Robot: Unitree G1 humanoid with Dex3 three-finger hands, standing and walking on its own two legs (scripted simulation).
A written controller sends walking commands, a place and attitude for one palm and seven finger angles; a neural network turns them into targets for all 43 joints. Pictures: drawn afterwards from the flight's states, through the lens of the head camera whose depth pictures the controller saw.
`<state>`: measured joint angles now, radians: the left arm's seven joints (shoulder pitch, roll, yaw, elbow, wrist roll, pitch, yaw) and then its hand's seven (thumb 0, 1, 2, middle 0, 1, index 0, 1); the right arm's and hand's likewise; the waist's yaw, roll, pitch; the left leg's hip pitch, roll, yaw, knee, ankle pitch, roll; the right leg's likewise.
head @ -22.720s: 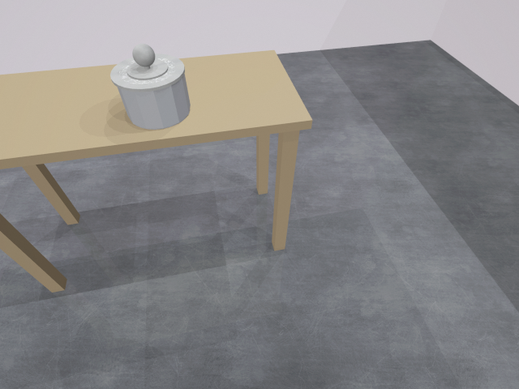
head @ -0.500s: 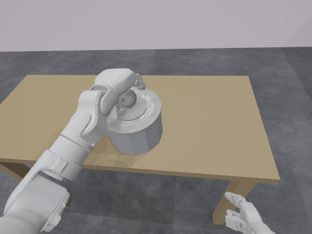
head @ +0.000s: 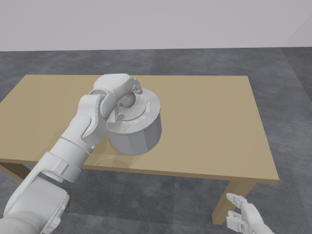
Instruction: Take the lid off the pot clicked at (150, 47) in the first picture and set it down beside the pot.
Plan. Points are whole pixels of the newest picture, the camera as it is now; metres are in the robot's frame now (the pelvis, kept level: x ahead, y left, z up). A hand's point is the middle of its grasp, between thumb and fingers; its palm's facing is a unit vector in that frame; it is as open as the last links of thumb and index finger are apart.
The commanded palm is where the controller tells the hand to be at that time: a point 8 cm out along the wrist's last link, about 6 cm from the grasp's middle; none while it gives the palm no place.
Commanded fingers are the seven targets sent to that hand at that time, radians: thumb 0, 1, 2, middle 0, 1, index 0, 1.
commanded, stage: close the fingers and squeeze the knob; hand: left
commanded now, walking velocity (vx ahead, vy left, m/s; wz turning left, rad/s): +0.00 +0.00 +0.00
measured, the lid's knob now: (126, 98) +0.44 +0.11 +0.12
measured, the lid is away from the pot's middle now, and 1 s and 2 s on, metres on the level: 0.00 0.01 0.01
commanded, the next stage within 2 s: lift the lid straight up in 1.48 s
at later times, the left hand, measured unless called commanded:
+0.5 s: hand (119, 103) +0.40 +0.12 +0.13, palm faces -0.22 -0.07 -0.97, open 9.2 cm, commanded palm +0.38 +0.12 +0.20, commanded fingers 0.00 0.03 1.19 -0.72 -0.68 -0.72 -0.68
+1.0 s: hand (119, 104) +0.40 +0.12 +0.13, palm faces -0.23 -0.08 -0.97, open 8.2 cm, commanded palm +0.38 +0.13 +0.20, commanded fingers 0.00 0.27 1.08 -0.76 -0.84 -0.76 -0.83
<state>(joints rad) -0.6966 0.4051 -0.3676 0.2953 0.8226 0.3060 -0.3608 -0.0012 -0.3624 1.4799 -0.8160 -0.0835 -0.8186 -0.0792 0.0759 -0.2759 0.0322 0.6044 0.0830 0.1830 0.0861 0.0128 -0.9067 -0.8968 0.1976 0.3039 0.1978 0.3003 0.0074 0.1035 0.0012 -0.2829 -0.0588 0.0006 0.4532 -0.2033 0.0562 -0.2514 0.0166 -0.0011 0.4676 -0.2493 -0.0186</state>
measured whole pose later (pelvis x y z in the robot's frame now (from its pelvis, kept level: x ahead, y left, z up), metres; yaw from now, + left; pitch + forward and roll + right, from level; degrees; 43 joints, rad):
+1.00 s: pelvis +0.01 +0.00 +0.00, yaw +0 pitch +2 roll +0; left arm -0.66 0.42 -0.34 0.24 0.82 0.30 -0.36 0.00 0.10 1.01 -0.68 -0.80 -0.67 -0.77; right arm 0.07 -0.27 0.04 0.59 0.08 0.18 0.09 0.01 -0.91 -0.90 0.20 0.30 0.20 0.30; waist 0.00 0.10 0.01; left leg -0.27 -0.06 0.01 0.45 -0.21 0.06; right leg -0.24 0.02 0.01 0.45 -0.25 -0.01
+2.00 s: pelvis +0.00 +0.00 +0.00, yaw +0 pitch +2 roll +0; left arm -0.71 0.44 -0.38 0.23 0.80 0.32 -0.40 0.01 0.12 0.97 -0.69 -0.76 -0.67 -0.77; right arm 0.05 -0.27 0.04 0.62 0.08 0.16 0.09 0.01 -0.91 -0.90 0.20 0.30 0.20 0.30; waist 0.02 0.11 0.02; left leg -0.26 -0.06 0.00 0.43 -0.20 0.06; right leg -0.22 0.02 0.00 0.44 -0.24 -0.01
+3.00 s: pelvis +0.00 +0.01 +0.00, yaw +1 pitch +1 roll +0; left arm -0.96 0.46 -0.38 0.28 0.79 0.35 -0.49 0.00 0.11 0.97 -0.70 -0.77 -0.68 -0.78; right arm 0.05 -0.28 0.04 0.63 0.08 0.12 0.08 0.01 -0.91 -0.90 0.20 0.30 0.20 0.30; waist 0.02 0.11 0.02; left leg -0.24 -0.08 -0.01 0.39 -0.16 0.08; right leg -0.21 0.00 -0.01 0.40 -0.21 0.00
